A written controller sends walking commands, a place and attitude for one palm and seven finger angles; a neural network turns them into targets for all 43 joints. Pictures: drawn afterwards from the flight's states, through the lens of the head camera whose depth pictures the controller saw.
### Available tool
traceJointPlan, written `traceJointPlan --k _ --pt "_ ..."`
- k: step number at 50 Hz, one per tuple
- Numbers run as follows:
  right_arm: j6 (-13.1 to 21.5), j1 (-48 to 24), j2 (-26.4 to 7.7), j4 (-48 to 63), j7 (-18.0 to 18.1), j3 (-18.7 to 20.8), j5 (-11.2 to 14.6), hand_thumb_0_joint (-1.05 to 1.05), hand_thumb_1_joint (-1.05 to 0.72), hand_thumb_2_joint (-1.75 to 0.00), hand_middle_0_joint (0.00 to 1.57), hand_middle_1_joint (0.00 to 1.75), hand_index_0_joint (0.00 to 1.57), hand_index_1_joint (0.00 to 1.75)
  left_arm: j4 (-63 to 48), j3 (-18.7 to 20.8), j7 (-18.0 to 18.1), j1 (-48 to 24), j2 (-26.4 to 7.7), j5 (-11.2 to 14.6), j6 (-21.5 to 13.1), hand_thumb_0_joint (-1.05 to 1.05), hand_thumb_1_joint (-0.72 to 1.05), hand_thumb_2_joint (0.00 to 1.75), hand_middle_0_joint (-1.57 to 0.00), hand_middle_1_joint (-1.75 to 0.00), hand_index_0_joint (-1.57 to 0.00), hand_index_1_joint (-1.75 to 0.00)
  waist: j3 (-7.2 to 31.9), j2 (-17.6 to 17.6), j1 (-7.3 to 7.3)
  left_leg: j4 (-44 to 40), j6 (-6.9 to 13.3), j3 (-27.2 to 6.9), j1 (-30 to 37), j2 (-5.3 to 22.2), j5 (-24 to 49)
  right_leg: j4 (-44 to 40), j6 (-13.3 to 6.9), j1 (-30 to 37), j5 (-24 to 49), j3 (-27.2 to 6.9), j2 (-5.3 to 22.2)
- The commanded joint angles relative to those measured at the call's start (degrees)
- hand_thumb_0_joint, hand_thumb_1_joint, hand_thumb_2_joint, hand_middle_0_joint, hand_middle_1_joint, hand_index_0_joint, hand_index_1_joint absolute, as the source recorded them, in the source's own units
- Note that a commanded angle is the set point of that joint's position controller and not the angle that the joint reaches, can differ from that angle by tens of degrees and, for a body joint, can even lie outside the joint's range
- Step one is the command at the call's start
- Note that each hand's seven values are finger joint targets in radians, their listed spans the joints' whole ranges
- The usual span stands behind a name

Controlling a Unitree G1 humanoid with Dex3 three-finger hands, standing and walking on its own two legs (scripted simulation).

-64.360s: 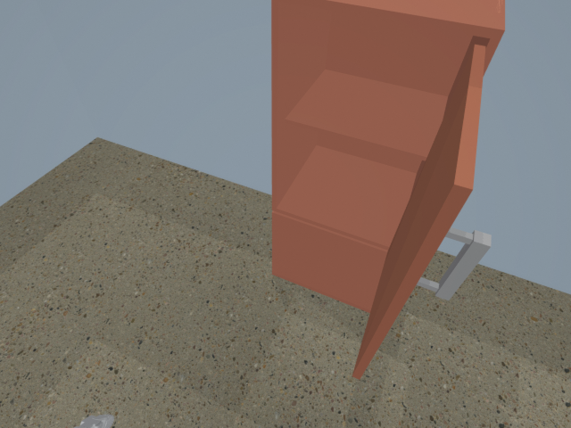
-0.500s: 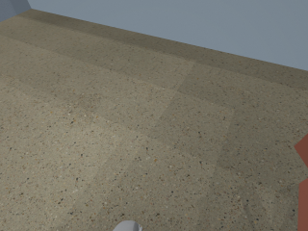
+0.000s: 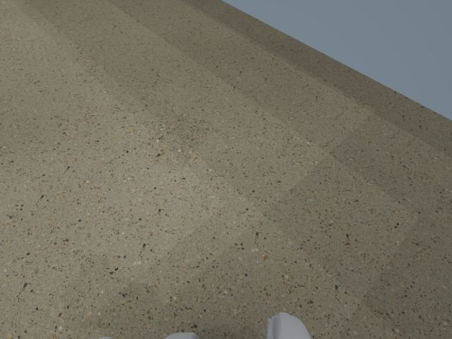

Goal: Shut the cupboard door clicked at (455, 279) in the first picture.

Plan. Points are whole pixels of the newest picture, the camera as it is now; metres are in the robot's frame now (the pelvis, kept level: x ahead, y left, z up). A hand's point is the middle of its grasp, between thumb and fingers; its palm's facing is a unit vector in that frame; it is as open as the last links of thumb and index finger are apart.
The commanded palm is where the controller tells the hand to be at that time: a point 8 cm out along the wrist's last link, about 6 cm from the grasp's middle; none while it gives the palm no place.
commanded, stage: walk to a spot facing it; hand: left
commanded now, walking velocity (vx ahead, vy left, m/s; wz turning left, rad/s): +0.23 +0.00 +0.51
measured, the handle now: out of the picture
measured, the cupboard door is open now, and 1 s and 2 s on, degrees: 33 33 33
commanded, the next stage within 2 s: turn to face it in 0.04 s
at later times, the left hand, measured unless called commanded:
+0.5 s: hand (173, 291) +0.22 +0.12 -0.15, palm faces +0.06 -0.97 -0.23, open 7.1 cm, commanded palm none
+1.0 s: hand (158, 238) +0.33 +0.18 -0.16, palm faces -0.23 -0.95 -0.22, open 7.4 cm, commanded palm none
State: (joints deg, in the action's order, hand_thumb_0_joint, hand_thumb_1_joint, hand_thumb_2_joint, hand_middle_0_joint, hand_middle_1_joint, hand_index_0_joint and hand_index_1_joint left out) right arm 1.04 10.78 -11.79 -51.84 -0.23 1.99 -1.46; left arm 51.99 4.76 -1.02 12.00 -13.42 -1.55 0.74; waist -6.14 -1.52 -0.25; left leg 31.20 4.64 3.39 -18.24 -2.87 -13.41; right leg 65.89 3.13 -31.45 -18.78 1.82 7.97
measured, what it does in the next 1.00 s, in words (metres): walks ahead, turning right: right foot, then left foot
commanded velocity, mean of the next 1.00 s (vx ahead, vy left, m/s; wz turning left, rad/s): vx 0.02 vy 0.00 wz -0.47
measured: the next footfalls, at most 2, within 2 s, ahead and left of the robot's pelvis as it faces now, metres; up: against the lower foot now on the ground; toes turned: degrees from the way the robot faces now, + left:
right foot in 0.26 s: +0.22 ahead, -0.15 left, +0.00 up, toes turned +0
left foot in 0.74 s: +0.27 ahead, +0.08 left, +0.00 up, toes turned -8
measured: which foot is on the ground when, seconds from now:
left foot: down 0.00-0.28, up 0.30-0.72, down 0.74-1.00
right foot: up 0.00-0.24, down 0.26-0.74, up 0.76-1.00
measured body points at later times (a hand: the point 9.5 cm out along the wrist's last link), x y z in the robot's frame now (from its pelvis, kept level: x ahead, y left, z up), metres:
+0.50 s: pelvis +0.17 -0.07 +0.01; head +0.22 -0.08 +0.46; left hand +0.22 +0.17 -0.13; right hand +0.23 -0.30 -0.14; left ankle +0.14 +0.07 -0.67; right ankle +0.18 -0.15 -0.73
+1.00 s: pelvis +0.20 -0.02 +0.01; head +0.24 -0.01 +0.46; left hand +0.35 +0.23 -0.14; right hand +0.23 -0.28 -0.12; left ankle +0.24 +0.09 -0.73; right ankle +0.15 -0.15 -0.66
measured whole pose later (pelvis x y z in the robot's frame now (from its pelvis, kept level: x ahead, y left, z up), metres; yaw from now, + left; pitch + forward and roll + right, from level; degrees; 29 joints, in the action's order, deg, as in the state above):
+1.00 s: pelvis +0.20 -0.02 +0.01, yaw -19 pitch +0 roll -2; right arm -1.3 9.1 -11.2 -49.9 1.9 1.3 -1.6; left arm 51.5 6.2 -2.2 11.8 -15.7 -1.1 4.9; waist -4.6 -0.7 -1.7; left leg 29.1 0.5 9.4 -13.2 6.5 -15.5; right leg 57.4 3.3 -26.0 -25.0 2.0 1.6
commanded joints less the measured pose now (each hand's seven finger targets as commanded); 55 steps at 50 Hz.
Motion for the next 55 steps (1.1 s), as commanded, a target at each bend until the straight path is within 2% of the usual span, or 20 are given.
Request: traceJointPlan --k 1,8,11,12,14,15,16,20,23,29,34,35,36,37,38,39,42,49,52,55 --pt "1.21 4.11 -9.98 2.05 0.82 3.12 0.02 0.0 -0.9 -0.9 0.2 0.3 0.2 0.3 -4.78 0.83 0.0 -0.13 -3.05 -0.27 -0.95 0.0 0.9 0.9 -0.2 -0.3 -0.2 -0.3 4.84 5.18 1.43 -18.99 7.1 -19.38 4.68 14.98 -4.11 -7.08 1.09 -3.29 4.37 -1.39 -0.13" --pt "0.81 6.61 -8.53 -0.04 0.92 3.28 -0.25 0.0 -0.9 -0.9 0.2 0.3 0.2 0.3 -7.56 -0.1 0.15 -5.98 -2.27 0.05 -1.51 0.0 0.9 0.9 -0.2 -0.3 -0.2 -0.3 5.29 8.35 2.02 -13.5 6.57 -17.21 9.48 13.71 11.56 -25.38 1.23 2.71 5.71 1.03 -4.11" --pt "0.8 7.22 -6.41 -1.65 1.6 2.45 0.12 0.0 -0.9 -0.9 0.2 0.3 0.2 0.3 -3.93 -0.83 0.68 1.34 -1.49 0.11 -2.56 0.0 0.9 0.9 -0.2 -0.3 -0.2 -0.3 8.77 5.87 -0.72 -4.39 2.58 -11.73 8.89 11.07 17.73 -38.25 -0.57 18.05 12.94 2.48 -6.39" --pt "1.11 8.38 -4.92 -2.42 1.32 2.19 0.54 0.0 -0.9 -0.9 0.2 0.3 0.2 0.3 -2.17 -0.62 1.02 5.53 -3.46 0.06 -3.29 0.0 0.9 0.9 -0.2 -0.3 -0.2 -0.3 10.88 1.36 -2.11 0.4 0.15 -8.82 6.19 8.39 13.92 -41.37 -1.4 26.01 18.68 -0.76 -4.45" --pt "1.06 12.56 -1.54 -2.08 1.28 1.43 0.88 0.0 -0.9 -0.9 0.2 0.3 0.2 0.3 0.32 0.31 1.73 11.37 -9.84 -0.21 -3.86 0.0 0.9 0.9 -0.2 -0.3 -0.2 -0.3 14.23 -13.47 -2.39 18.87 -4.26 -1.23 -8.0 -0.23 -20.79 -44.83 -11.6 38.31 36.52 -22.89 14.92" --pt "0.34 11.41 -2.58 -2.26 1.68 1.29 0.73 0.0 -0.9 -0.9 0.2 0.3 0.2 0.3 0.14 -0.39 1.9 9.92 -8.81 0.22 -3.59 0.0 0.9 0.9 -0.2 -0.3 -0.2 -0.3 11.01 -8.94 -2.28 23.25 -4.61 -3.09 -7.31 2.2 -25.46 -47.48 -15.73 32.18 35.1 -24.67 15.96" --pt "0.03 10.09 -2.38 -2.52 1.83 1.12 0.47 0.0 -0.9 -0.9 0.2 0.3 0.2 0.3 0.24 -0.43 2.11 6.74 -6.83 0.23 -3.75 0.0 0.9 0.9 -0.2 -0.3 -0.2 -0.3 8.69 -14.31 -0.88 25.2 -4.92 -4.42 -9.24 4.03 -22.15 -47.81 -16.06 30.36 40.61 -24.67 12.78" --pt "-1.07 4.92 -1.47 -2.02 1.79 0.8 0.98 0.0 -0.9 -0.9 0.2 0.3 0.2 0.3 0.6 -0.12 2.56 4.94 -5.53 0.56 -2.87 0.0 0.9 0.9 -0.2 -0.3 -0.2 -0.3 9.35 -4.49 -0.15 25.53 -6.95 -2.56 -9.11 4.59 -14.26 -43.77 -14.53 29.96 57.83 -14.32 7.48" --pt "-2.03 3.11 -0.58 -0.95 1.72 1.09 0.66 0.0 -0.9 -0.9 0.2 0.3 0.2 0.3 0.62 0.83 2.76 5.34 -4.81 0.38 -2.39 0.0 0.9 0.9 -0.2 -0.3 -0.2 -0.3 10.78 -1.95 -0.1 25.25 -7.78 -2.31 -9.59 4.13 -9.96 -44.29 -13.71 29.23 53.37 -14.07 5.42" --pt "-2.69 -3.1 -2.69 3.09 1.9 1.64 0.94 0.0 -0.9 -0.9 0.2 0.3 0.2 0.3 0.15 1.52 2.71 5.54 -6.2 0.12 -1.17 0.0 0.9 0.9 -0.2 -0.3 -0.2 -0.3 10.4 -6.16 -0.83 20.54 -7.94 -4.22 -10.58 4.22 -9.39 -44.26 -14.21 27.8 41.68 -19.14 4.84" --pt "-1.91 -0.19 -3.65 3.28 2.27 1.73 1.37 0.0 -0.9 -0.9 0.2 0.3 0.2 0.3 -1.72 2.29 2.21 1.23 -7.68 0.35 0.13 0.0 0.9 0.9 -0.2 -0.3 -0.2 -0.3 8.65 -6.5 1.78 1.13 -7.13 -4.53 6.08 3.03 -1.41 -40.85 -10.48 14.3 26.47 -20.84 1.61" --pt "-1.37 2.24 -5.27 2.68 2.57 1.98 1.2 0.0 -0.9 -0.9 0.2 0.3 0.2 0.3 -2.28 2.02 2.03 0.49 -6.43 0.67 0.41 0.0 0.9 0.9 -0.2 -0.3 -0.2 -0.3 8.93 -3.23 2.93 -5.63 -6.69 -4.95 13.89 5.43 2.58 -38.01 -8.02 8.46 18.95 -18.66 -1.74" --pt "-0.7 3.01 -9.92 3.04 2.78 2.66 0.48 0.0 -0.9 -0.9 0.2 0.3 0.2 0.3 -3.05 1.44 1.74 2.34 -3.58 1.22 0.74 0.0 0.9 0.9 -0.2 -0.3 -0.2 -0.3 9.72 10.16 2.64 -11.75 -3.03 -16.31 19.47 16.86 5.1 -30.02 -4.92 0.31 2.02 -12.79 -9.42" --pt "-1.0 4.45 -13.31 3.91 2.74 3.38 0.2 0.0 -0.9 -0.9 0.2 0.3 0.2 0.3 -3.58 1.12 1.31 2.33 -3.16 1.19 0.61 0.0 0.9 0.9 -0.2 -0.3 -0.2 -0.3 9.49 19.47 3.15 -15.41 2.83 -26.2 16.28 28.13 9.66 -15.04 -2.18 -1.09 -17.5 -4.29 -12.08" --pt "-1.39 2.82 -13.28 4.72 2.96 3.06 -0.33 0.0 -0.9 -0.9 0.2 0.3 0.2 0.3 -4.13 1.49 1.02 1.18 -4.89 0.76 1.09 0.0 0.9 0.9 -0.2 -0.3 -0.2 -0.3 6.76 13.47 2.8 -16.13 6.54 -25.56 9.59 30.06 8.13 -6.42 -1.87 0.56 -17.03 -5.39 -9.29" --pt "-1.31 -0.91 -11.37 6.05 2.88 2.46 -0.39 0.0 -0.9 -0.9 0.2 0.3 0.2 0.3 -3.89 2.13 0.43 3.13 -5.31 0.25 1.44 0.0 0.9 0.9 -0.2 -0.3 -0.2 -0.3 5.53 9.08 0.55 -18.04 6.58 -21.33 5.85 28.02 0.83 -1.46 -1.45 0.91 -13.31 -4.57 -8.46" --pt "-1.35 -6.02 -9.61 7.86 3.04 1.67 -0.25 0.0 -0.9 -0.9 0.2 0.3 0.2 0.3 -2.75 2.75 -0.95 3.45 -5.8 -0.14 2.59 0.0 0.9 0.9 -0.2 -0.3 -0.2 -0.3 3.87 12.62 -1.69 -16.25 3.54 -10.66 2.96 21.96 2.36 3.51 -0.24 0.27 -7.06 -3.26 -6.07" --pt "-1.33 2.38 -10.72 4.51 2.68 2.83 -0.43 0.0 -0.9 -0.9 0.2 0.3 0.2 0.3 -5.88 1.19 -1.52 -3.24 -3.08 0.23 2.56 0.0 0.9 0.9 -0.2 -0.3 -0.2 -0.3 7.18 11.96 2.12 -11.0 3.55 -2.47 13.5 22.61 17.72 -13.2 0.28 2.34 -6.12 1.68 -5.69" --pt "-1.47 3.05 -11.83 4.04 2.17 3.37 -0.44 0.0 -0.9 -0.9 0.2 0.3 0.2 0.3 -6.48 0.81 -1.44 -4.09 -3.22 0.15 2.09 0.0 0.9 0.9 -0.2 -0.3 -0.2 -0.3 7.78 14.3 2.55 -7.82 3.06 0.06 13.59 23.57 23.15 -19.9 -0.53 6.36 -5.98 3.75 -6.6" --pt "-1.73 1.37 -12.88 4.29 1.74 3.71 -0.24 0.0 -0.9 -0.9 0.2 0.3 0.2 0.3 -6.02 0.84 -1.31 -1.38 -4.25 0.26 1.56 0.0 0.9 0.9 -0.2 -0.3 -0.2 -0.3 8.68 12.81 0.37 -1.74 -0.06 3.22 10.86 22.79 21.57 -31.25 -1.98 14.59 1.48 4.97 -7.57"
